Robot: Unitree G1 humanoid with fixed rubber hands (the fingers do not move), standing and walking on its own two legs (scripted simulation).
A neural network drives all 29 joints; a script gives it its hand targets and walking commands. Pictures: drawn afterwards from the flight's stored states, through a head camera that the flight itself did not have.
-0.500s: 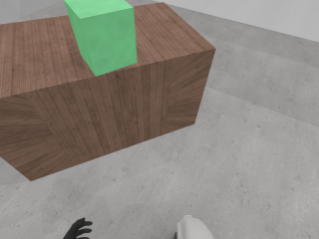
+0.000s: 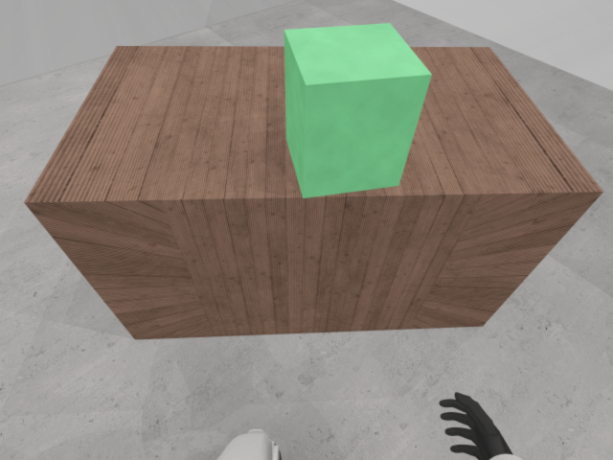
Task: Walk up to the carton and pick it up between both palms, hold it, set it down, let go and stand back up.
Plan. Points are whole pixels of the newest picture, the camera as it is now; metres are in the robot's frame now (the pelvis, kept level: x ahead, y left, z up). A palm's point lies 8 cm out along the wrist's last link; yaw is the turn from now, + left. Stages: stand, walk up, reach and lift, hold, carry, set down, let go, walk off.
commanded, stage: walk up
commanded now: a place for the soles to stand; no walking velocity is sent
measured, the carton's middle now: (345, 113) +0.72 -0.03 +0.05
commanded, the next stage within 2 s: none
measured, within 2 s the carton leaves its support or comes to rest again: neither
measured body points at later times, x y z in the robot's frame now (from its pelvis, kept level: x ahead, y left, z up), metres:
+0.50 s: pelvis +0.18 -0.03 -0.01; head +0.17 -0.04 +0.44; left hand +0.32 +0.20 -0.11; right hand +0.15 -0.29 -0.15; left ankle +0.13 +0.10 -0.69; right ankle +0.23 -0.15 -0.71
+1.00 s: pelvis +0.24 +0.03 +0.00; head +0.27 +0.05 +0.44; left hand +0.38 +0.26 -0.14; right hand +0.34 -0.24 -0.10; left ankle +0.34 +0.13 -0.71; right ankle +0.19 -0.09 -0.69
